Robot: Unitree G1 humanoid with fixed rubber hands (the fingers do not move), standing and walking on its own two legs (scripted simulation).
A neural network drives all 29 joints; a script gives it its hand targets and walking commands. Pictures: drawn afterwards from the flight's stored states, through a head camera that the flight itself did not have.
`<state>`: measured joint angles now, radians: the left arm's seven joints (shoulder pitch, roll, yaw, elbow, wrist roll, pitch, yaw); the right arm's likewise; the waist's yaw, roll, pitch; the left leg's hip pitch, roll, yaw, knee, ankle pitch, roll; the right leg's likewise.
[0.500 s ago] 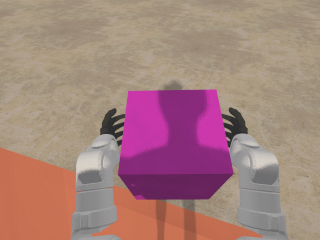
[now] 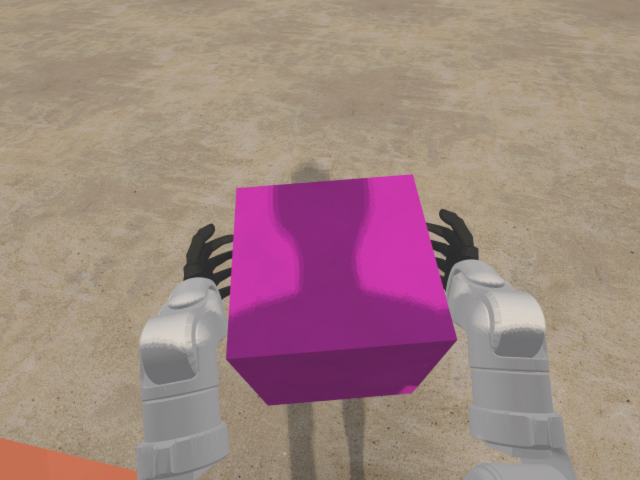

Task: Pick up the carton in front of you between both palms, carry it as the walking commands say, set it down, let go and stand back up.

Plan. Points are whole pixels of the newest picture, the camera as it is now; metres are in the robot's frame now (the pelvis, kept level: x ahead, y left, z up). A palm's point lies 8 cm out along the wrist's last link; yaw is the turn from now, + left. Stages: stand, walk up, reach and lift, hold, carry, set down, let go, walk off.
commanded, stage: carry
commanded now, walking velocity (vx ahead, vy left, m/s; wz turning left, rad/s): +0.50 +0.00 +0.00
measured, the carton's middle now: (333, 301) +0.34 -0.02 +0.06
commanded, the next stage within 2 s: none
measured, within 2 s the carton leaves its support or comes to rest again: neither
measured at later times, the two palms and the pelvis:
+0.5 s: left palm (216, 169) +0.63 +0.16 +0.08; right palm (382, 160) +0.63 -0.14 +0.07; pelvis +0.30 +0.00 -0.03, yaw -1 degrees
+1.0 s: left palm (227, 90) +0.92 +0.16 +0.09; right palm (357, 80) +0.91 -0.14 +0.09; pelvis +0.60 +0.01 -0.02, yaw -1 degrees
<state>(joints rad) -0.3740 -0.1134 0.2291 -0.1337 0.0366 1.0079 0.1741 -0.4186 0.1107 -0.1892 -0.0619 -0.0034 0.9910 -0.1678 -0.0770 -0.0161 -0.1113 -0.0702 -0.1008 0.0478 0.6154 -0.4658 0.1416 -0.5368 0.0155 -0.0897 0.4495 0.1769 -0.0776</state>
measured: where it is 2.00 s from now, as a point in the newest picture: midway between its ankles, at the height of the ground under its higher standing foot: (308, 246)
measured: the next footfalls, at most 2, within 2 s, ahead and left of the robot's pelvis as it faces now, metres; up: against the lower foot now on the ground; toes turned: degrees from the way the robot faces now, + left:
right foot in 0.02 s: +0.18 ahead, -0.06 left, -0.05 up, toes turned -3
left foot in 0.54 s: +0.51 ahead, +0.08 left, -0.06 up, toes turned +3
